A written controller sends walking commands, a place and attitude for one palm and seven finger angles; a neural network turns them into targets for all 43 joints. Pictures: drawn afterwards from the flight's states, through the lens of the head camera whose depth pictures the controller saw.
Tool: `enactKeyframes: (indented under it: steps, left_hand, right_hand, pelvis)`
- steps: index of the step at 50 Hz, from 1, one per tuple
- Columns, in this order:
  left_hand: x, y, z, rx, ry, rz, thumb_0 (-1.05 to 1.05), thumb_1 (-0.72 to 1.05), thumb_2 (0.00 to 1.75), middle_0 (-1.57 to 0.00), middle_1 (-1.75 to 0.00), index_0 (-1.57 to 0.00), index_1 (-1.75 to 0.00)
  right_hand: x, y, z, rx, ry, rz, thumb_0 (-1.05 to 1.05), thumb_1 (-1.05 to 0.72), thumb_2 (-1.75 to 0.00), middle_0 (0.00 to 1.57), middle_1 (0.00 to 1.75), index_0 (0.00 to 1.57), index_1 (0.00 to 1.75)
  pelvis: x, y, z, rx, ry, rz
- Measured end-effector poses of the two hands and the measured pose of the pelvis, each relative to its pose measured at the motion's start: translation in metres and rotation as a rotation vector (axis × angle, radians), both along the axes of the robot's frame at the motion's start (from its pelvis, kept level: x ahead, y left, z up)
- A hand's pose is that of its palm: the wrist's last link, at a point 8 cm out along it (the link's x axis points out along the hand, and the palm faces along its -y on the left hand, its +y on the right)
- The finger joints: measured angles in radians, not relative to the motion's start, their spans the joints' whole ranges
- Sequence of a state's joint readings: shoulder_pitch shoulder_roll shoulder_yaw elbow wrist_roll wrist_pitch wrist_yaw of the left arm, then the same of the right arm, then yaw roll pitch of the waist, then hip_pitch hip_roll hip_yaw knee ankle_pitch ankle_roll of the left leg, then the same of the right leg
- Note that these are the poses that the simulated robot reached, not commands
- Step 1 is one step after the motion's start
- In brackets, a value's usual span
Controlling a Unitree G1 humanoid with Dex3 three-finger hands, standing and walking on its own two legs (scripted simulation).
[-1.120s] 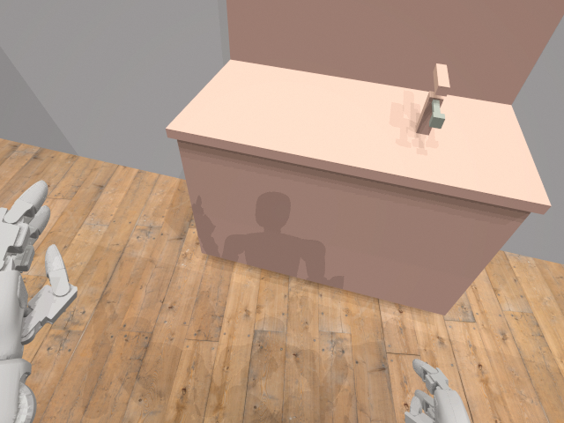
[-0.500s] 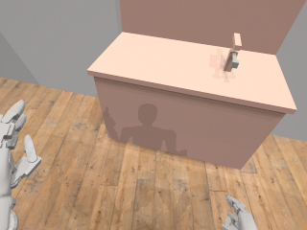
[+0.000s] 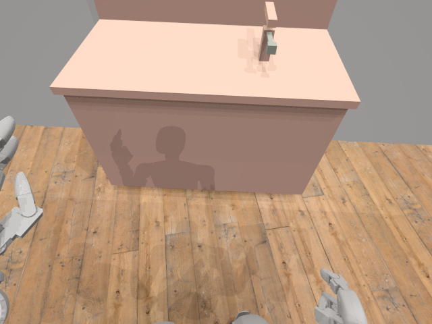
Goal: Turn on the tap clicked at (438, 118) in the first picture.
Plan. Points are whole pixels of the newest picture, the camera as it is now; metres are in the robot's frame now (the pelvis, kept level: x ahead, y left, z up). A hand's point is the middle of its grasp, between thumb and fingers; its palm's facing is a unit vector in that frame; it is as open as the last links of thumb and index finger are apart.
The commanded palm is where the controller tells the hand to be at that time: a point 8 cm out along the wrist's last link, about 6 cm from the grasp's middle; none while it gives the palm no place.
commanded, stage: turn to face it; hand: left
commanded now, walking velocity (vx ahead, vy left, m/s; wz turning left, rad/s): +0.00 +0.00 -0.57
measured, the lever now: (271, 48) +0.87 -0.11 +0.06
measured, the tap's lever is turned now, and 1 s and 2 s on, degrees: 0 0 0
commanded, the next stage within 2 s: take the last steps up to it in 0.42 s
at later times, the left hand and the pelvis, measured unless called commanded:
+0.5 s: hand (107, 197) +0.23 +0.15 +0.19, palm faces +0.14 -0.87 -0.47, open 7.4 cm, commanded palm +0.20 +0.21 +0.20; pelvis -0.03 -0.02 +0.01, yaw -15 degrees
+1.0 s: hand (207, 195) +0.25 +0.04 +0.19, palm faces -0.03 -0.90 -0.44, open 7.4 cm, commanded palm +0.20 +0.12 +0.20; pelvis -0.06 -0.08 +0.00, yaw -23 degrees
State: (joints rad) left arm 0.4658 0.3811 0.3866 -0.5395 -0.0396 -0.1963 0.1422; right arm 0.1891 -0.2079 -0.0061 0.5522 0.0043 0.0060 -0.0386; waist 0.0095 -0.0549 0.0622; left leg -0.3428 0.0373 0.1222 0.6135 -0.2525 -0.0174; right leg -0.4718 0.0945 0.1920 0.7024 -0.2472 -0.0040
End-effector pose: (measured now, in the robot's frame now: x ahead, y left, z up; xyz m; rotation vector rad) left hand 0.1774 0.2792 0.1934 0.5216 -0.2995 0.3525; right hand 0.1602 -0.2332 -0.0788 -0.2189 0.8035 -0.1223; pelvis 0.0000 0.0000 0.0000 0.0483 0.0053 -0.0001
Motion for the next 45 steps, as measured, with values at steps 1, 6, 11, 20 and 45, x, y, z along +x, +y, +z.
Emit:
enactKeyframes:
  steps: [1,6,11,20,45]
  left_hand:
    - [0.002,0.000,0.000,0.012,0.004,-0.006,0.01,0.89,0.90,-0.22,-0.30,-0.21,-0.30]
    - [0.011,-0.015,-0.003,0.005,0.044,-0.025,0.01,0.89,0.90,-0.21,-0.30,-0.21,-0.30]
    - [0.030,-0.059,-0.011,-0.021,0.014,-0.114,0.02,0.89,0.90,-0.21,-0.30,-0.20,-0.30]
    - [0.037,-0.088,0.006,0.039,0.059,-0.295,0.02,0.89,0.90,-0.22,-0.30,-0.21,-0.30]
    - [0.057,-0.146,0.011,-0.041,-0.019,-0.436,0.02,0.89,0.90,-0.21,-0.30,-0.20,-0.30]
  right_hand:
    - [-0.004,-0.002,0.000,0.003,-0.007,-0.021,0.01,-0.91,-0.90,0.20,0.30,0.20,0.30]
    - [-0.022,-0.011,-0.004,0.055,-0.053,-0.087,0.01,-0.91,-0.90,0.20,0.30,0.20,0.30]
    - [-0.040,-0.026,-0.020,0.082,-0.059,-0.093,0.01,-0.90,-0.90,0.20,0.30,0.20,0.30]
    - [-0.095,-0.061,0.006,0.015,0.000,-0.251,0.01,-0.91,-0.90,0.20,0.30,0.20,0.30]
    - [-0.153,-0.053,0.018,0.068,-0.071,-0.369,0.01,-0.90,-0.90,0.21,0.30,0.21,0.30]
  pelvis:
    - [0.000,-0.001,-0.001,0.002,-0.003,-0.017]
    - [0.001,-0.009,-0.001,-0.021,-0.018,-0.106]
    - [-0.008,-0.026,-0.010,-0.038,-0.029,-0.136]
    - [-0.024,-0.030,0.011,-0.023,0.014,-0.229]
    - [-0.050,-0.053,0.018,-0.104,0.006,-0.412]
